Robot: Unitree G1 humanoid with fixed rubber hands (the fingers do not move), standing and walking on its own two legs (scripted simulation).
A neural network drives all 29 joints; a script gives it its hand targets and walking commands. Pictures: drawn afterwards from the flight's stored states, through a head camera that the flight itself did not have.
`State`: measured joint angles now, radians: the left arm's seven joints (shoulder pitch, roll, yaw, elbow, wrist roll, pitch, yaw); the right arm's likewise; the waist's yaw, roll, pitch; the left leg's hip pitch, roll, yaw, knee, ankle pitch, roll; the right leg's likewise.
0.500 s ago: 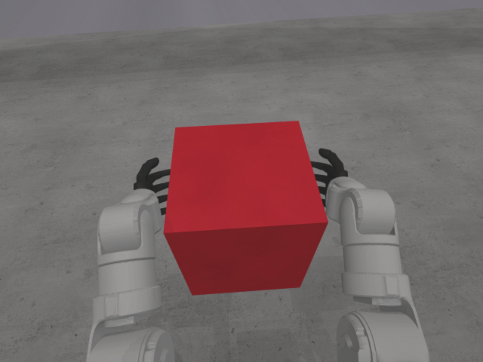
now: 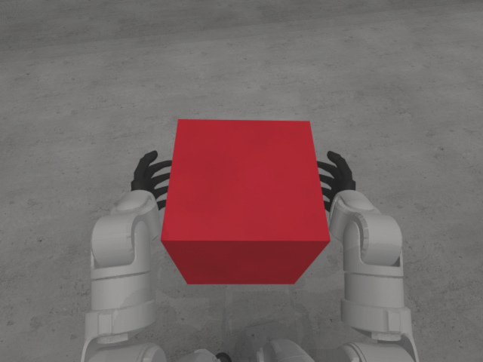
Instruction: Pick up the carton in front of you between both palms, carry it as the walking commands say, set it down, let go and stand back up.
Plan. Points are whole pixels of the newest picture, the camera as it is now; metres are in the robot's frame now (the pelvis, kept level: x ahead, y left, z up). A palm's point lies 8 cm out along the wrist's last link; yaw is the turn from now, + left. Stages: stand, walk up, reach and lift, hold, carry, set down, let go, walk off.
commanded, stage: carry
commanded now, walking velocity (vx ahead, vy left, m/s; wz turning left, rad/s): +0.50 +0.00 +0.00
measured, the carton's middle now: (242, 210) +0.36 -0.03 +0.01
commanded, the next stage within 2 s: none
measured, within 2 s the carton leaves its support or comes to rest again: neither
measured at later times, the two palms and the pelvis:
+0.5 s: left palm (183, 87) +0.57 +0.06 +0.12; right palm (333, 75) +0.60 -0.23 +0.11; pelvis +0.30 -0.11 +0.03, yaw +3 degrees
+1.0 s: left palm (181, 27) +0.86 +0.08 +0.09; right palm (298, 22) +0.85 -0.22 +0.09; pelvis +0.61 -0.06 +0.02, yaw -2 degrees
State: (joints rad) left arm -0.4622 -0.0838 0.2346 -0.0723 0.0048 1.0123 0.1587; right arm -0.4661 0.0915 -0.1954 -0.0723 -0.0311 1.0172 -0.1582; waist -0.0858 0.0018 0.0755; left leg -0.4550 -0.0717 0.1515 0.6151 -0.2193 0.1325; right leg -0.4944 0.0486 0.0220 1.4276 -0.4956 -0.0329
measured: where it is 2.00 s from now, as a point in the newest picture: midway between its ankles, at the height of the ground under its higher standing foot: (242, 155)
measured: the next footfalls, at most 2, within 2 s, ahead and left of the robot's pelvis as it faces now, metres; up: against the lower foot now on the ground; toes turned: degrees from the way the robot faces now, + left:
right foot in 0.30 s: +0.35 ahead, -0.17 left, +0.00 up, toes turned -7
left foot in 0.86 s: +0.71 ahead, +0.01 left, +0.00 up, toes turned +11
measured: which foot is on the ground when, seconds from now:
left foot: down 0.00-0.32, up 0.34-0.84, down 0.86-1.00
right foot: up 0.00-0.28, down 0.30-0.88, up 0.90-1.00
